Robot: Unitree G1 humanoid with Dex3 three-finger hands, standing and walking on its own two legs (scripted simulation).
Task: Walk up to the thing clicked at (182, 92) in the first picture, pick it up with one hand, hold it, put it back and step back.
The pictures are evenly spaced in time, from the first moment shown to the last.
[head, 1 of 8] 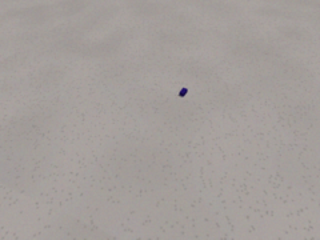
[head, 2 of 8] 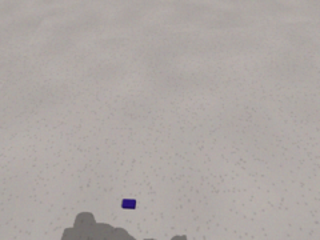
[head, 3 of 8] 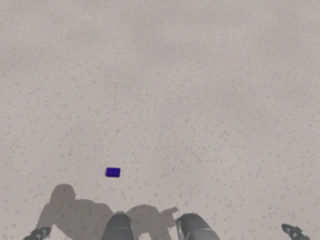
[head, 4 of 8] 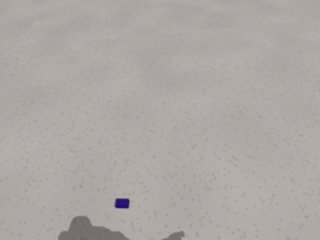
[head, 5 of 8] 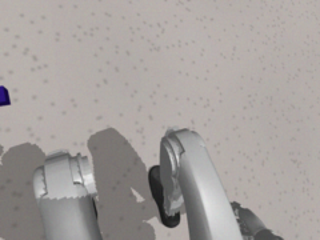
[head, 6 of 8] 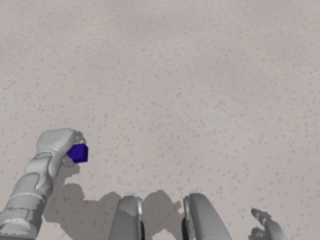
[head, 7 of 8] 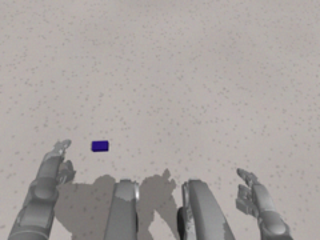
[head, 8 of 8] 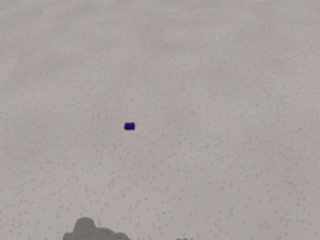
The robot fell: no
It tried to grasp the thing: yes
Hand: left
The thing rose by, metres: 0.69
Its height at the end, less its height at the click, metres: +0.00
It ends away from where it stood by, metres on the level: 0.03
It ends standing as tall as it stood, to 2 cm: yes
